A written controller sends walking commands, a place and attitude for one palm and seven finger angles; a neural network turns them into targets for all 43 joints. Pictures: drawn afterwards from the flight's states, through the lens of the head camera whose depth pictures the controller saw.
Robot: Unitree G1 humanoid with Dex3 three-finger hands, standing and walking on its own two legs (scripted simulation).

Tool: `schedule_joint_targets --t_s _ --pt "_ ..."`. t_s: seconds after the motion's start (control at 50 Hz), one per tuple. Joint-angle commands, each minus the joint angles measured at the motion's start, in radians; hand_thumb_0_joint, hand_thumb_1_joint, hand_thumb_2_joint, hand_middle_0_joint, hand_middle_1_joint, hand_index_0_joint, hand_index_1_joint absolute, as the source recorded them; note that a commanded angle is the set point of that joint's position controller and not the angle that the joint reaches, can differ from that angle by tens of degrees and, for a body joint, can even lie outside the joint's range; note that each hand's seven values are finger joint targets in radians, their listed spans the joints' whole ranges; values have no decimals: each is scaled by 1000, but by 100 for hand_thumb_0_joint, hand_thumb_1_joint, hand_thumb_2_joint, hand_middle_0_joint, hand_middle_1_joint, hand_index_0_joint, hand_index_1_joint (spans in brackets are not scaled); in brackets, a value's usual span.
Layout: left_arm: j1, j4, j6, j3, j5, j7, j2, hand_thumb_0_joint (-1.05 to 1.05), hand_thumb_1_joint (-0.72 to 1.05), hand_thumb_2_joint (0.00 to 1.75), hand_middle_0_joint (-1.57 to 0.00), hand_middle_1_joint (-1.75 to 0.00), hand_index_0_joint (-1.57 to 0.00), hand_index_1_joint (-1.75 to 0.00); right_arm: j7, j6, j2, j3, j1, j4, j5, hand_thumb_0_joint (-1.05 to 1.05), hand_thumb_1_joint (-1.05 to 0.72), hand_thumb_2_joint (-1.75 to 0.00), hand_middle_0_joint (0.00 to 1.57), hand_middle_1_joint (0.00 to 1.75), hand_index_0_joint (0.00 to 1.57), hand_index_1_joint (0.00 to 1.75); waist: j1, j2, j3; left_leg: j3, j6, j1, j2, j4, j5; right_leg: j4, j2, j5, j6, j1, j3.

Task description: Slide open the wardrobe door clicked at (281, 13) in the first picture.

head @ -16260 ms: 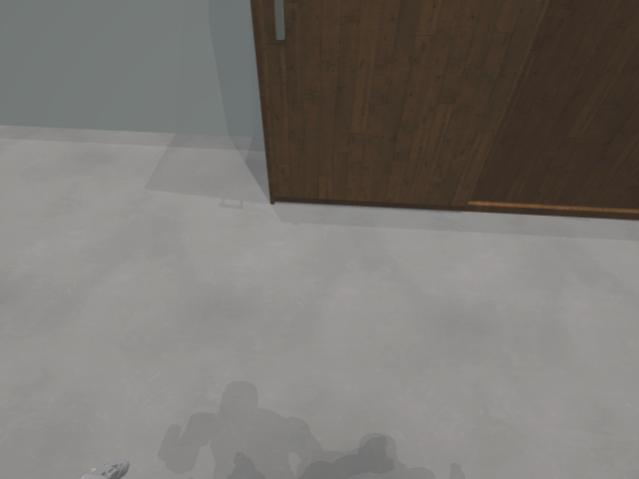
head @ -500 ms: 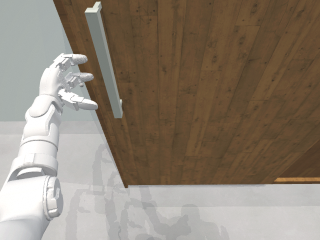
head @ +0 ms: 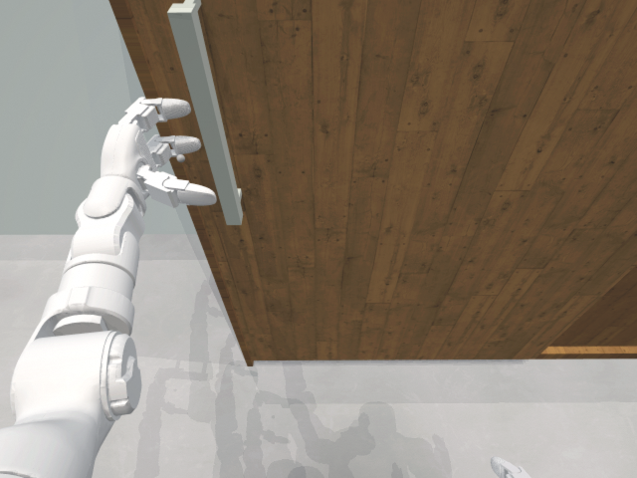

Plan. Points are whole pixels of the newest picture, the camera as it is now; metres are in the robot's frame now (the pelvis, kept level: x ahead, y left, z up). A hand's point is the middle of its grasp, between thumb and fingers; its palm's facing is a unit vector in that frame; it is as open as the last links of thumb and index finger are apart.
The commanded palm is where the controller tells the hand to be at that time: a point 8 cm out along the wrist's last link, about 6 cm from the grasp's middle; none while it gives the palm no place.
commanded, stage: feel for the door with the fingertips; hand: left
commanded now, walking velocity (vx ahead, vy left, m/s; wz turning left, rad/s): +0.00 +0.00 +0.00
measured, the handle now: (217, 128) +0.53 +0.14 +0.17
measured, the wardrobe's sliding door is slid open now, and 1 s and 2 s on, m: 0.00 0.00 0.00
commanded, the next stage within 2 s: slide the fingers in behind the handle in 0.26 s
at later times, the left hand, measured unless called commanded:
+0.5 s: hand (189, 143) +0.49 +0.17 +0.17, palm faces +0.00 -1.00 +0.00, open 13.7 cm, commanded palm +0.46 +0.22 +0.16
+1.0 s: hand (197, 149) +0.47 +0.16 +0.17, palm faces +0.00 -1.00 +0.02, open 14.0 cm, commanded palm +0.45 +0.21 +0.16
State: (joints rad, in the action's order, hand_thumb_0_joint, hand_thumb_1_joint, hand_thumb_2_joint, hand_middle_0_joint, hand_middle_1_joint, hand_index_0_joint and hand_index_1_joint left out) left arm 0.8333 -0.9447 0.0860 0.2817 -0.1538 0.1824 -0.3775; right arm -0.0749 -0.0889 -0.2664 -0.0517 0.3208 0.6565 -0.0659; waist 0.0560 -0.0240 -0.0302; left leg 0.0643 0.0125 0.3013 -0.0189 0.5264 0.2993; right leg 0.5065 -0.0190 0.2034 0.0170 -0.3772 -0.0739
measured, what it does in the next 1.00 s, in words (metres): stands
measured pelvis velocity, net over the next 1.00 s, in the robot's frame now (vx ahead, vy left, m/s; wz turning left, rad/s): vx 0.01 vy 0.00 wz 0.00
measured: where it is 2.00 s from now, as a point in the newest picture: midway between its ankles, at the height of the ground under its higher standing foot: outside the picture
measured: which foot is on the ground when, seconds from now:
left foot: down 0.00-1.00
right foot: down 0.00-1.00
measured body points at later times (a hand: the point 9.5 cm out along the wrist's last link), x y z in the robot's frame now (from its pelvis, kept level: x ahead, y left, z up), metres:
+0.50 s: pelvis +0.00 +0.00 +0.00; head +0.05 +0.00 +0.44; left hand +0.48 +0.23 +0.17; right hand +0.03 -0.27 -0.12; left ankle -0.02 +0.11 -0.73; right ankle +0.03 -0.11 -0.73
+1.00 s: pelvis +0.01 +0.00 +0.00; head +0.04 +0.00 +0.45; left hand +0.47 +0.21 +0.17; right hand +0.10 -0.25 -0.11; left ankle -0.02 +0.11 -0.73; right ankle +0.03 -0.11 -0.73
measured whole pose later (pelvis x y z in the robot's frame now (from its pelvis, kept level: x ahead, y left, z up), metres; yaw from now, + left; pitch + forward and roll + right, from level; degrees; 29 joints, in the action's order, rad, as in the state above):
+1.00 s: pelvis +0.01 +0.00 +0.00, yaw +0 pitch +6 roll +0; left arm 0.87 -0.94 0.11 0.26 -0.15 0.16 -0.33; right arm -0.06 -0.09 -0.26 -0.04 0.32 0.66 -0.05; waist 0.05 -0.02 -0.05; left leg 0.06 0.01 0.33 -0.02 0.55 0.32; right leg 0.52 -0.02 0.22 0.01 -0.40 -0.07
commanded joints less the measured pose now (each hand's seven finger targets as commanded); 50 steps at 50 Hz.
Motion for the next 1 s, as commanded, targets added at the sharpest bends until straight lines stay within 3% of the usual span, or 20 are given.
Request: schedule_joint_targets --t_s 0.0,0.08,0.14,0.2,0.22,0.32,0.34,0.36,0.4,0.46,0.48,0.54,0.64,0.66,0.68,0.7,0.82,0.86,0.92,0.98 --pt "593 198 107 18 -23 19 -212 0 -50 30 -30 -120 -30 -120 -10 -49 -148 58 42 -78 6 0 -90 -90 20 30 20 30 35 31 -323 -57 25 -52 13 -62 -177 -37 19 -199 9 171 55" --pt "604 95 111 33 -5 21 -245 0 -50 30 -30 -120 -30 -120 -9 -51 -156 56 69 -57 9 0 -90 -90 20 30 20 30 41 3 -304 -58 23 -16 17 -58 -154 -35 16 -176 8 145 57" --pt "614 70 115 40 4 21 -266 0 -50 30 -30 -120 -30 -120 -4 -47 -164 58 91 -56 14 0 -90 -90 20 30 20 30 45 19 -326 -59 24 4 17 -52 -176 -22 16 -202 7 158 54" --pt "613 78 131 49 4 23 -263 0 -50 30 -30 -120 -30 -120 3 -48 -161 63 107 -58 18 0 -90 -90 20 30 20 30 35 -14 -375 -56 20 -15 18 -40 -223 -9 20 -247 11 168 55" --pt "601 69 139 72 3 20 -294 0 -50 30 -30 -120 -30 -120 3 -43 -166 65 120 -57 21 0 -90 -90 20 30 20 30 32 17 -384 -60 21 -8 14 -37 -241 -3 21 -258 11 185 48" --pt "638 68 145 72 -1 26 -298 0 -50 30 -30 -120 -30 -120 6 -36 -171 70 133 -54 20 0 -90 -90 20 30 20 30 49 32 -357 -49 27 20 15 -35 -219 -10 23 -259 5 181 54" --pt "650 74 144 64 5 28 -298 0 -50 30 -30 -120 -30 -120 6 -34 -168 69 128 -52 17 0 -90 -90 20 30 20 30 50 -16 -347 -50 25 12 15 -35 -214 -12 24 -251 6 158 57" --pt "669 68 139 34 9 27 -263 0 -50 30 -30 -120 -30 -120 7 -34 -165 68 133 -48 17 0 -90 -90 20 30 20 30 65 -19 -333 -53 24 5 15 -34 -204 -15 26 -235 5 132 53" --pt "646 61 135 48 8 25 -270 0 -50 30 -30 -120 -30 -120 10 -36 -167 71 141 -46 20 0 -90 -90 20 30 20 30 56 -17 -334 -56 23 4 13 -34 -188 -18 27 -210 7 120 52" --pt "595 96 143 60 5 24 -269 0 -50 30 -30 -120 -30 -120 14 -35 -163 74 137 -58 22 0 -90 -90 20 30 20 30 34 -31 -390 -55 20 -24 13 -30 -242 -3 29 -252 12 151 47" --pt "592 121 145 43 -1 27 -239 0 -50 30 -30 -120 -30 -120 16 -36 -161 74 136 -62 24 0 -90 -90 20 30 20 30 38 -12 -401 -55 20 -39 10 -28 -261 -2 31 -268 11 150 44" --pt "505 147 143 82 -19 28 -262 0 -50 30 -30 -120 -30 -120 20 -35 -163 74 118 -78 21 0 -90 -90 20 30 20 30 9 11 -395 -49 22 -24 9 -30 -276 1 32 -293 13 189 47" --pt "484 222 119 60 -8 18 -247 0 -50 30 -30 -120 -30 -120 21 -28 -157 73 88 -95 16 0 -90 -90 20 30 20 30 7 -9 -347 -45 23 -23 6 -40 -270 -4 29 -284 13 176 44" --pt "494 237 111 39 -6 13 -222 0 -50 30 -30 -120 -30 -120 21 -27 -153 71 79 -99 14 0 -90 -90 20 30 20 30 10 -23 -338 -46 21 -30 7 -43 -267 -5 29 -278 14 169 44" --pt "503 243 104 22 -11 9 -192 0 -50 30 -30 -120 -30 -120 20 -28 -148 71 74 -100 14 0 -90 -90 20 30 20 30 17 -21 -329 -46 21 -38 6 -44 -252 -12 29 -265 12 156 44" --pt "502 237 99 35 -13 3 -202 0 -50 30 -30 -120 -30 -120 19 -30 -149 72 73 -97 15 0 -90 -90 20 30 20 30 17 22 -315 -48 23 -28 4 -47 -232 -17 30 -251 10 159 43" --pt "563 279 100 10 -5 -20 -190 0 -50 30 -30 -120 -30 -120 10 -33 -145 69 63 -91 16 0 -90 -90 20 30 20 30 26 6 -353 -59 22 -69 5 -44 -243 -15 25 -245 12 162 42" --pt "566 286 99 -25 -4 -23 -143 0 -50 30 -30 -120 -30 -120 12 -39 -136 64 50 -89 15 0 -90 -90 20 30 20 30 27 -38 -363 -60 16 -91 8 -40 -266 -12 26 -265 13 150 43" --pt "518 210 83 1 -10 -24 -159 0 -50 30 -30 -120 -30 -120 12 -33 -145 66 61 -81 17 0 -90 -90 20 30 20 30 21 27 -351 -59 18 -57 8 -41 -265 -11 25 -275 12 174 39" --pt "513 182 64 1 -11 -22 -151 0 -50 30 -30 -120 -30 -120 12 -29 -142 61 47 -87 15 0 -90 -90 20 30 20 30 17 23 -323 -51 19 -28 14 -47 -252 -11 21 -283 13 176 43"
